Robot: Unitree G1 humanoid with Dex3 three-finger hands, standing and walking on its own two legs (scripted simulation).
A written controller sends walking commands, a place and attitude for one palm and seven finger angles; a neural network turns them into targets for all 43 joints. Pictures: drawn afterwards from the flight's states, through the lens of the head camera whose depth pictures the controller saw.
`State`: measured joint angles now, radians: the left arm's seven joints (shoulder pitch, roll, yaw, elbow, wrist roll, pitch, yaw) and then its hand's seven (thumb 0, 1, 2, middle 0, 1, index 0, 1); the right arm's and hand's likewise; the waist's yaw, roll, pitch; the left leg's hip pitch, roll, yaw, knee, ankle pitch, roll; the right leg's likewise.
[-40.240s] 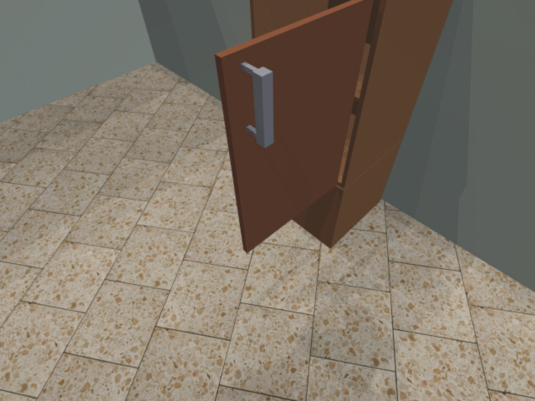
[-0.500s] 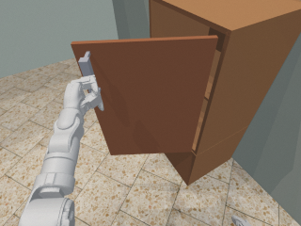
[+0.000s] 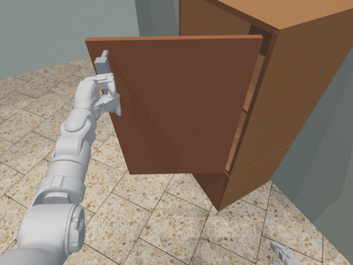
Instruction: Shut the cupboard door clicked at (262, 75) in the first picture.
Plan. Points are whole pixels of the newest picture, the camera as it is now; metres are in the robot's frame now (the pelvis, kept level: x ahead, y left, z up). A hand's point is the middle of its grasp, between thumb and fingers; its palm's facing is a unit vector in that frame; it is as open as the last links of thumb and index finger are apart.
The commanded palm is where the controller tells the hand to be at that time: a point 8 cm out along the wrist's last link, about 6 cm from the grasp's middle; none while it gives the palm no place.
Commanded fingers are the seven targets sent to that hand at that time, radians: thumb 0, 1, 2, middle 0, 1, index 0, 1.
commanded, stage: push the door shut along its arc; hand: left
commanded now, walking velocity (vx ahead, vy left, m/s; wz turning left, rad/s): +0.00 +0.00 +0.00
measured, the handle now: (110, 82) +0.51 +0.18 +0.16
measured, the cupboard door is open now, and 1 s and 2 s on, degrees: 62 48 32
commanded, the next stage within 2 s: pull the fist back off the door in 1.60 s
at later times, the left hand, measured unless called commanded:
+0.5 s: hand (131, 83) +0.49 +0.12 +0.17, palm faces -0.14 -0.99 -0.03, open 3.1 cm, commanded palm +0.49 +0.18 +0.16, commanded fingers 0.00 0.90 0.90 -1.30 -1.50 -1.30 -1.50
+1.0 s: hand (151, 68) +0.56 +0.08 +0.17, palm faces -0.26 -0.97 -0.01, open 3.1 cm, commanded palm +0.56 +0.14 +0.16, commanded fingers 0.00 0.90 0.90 -1.30 -1.50 -1.30 -1.50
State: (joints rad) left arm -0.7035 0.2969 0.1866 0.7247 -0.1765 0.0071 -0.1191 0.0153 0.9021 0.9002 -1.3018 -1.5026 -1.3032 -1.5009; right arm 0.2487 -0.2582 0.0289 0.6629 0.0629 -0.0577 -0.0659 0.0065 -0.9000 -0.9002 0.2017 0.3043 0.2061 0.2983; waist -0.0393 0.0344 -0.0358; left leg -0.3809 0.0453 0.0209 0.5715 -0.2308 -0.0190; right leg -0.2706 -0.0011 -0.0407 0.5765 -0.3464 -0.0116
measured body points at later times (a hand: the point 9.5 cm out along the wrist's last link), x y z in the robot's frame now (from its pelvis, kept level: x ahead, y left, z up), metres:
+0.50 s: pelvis +0.00 +0.01 -0.01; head +0.05 +0.00 +0.44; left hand +0.50 +0.18 +0.17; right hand +0.00 -0.26 -0.13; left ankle +0.04 +0.13 -0.73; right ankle -0.03 -0.11 -0.73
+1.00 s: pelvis +0.01 +0.01 -0.02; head +0.11 +0.00 +0.42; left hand +0.57 +0.13 +0.17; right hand -0.05 -0.26 -0.13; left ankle +0.04 +0.13 -0.73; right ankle -0.03 -0.11 -0.73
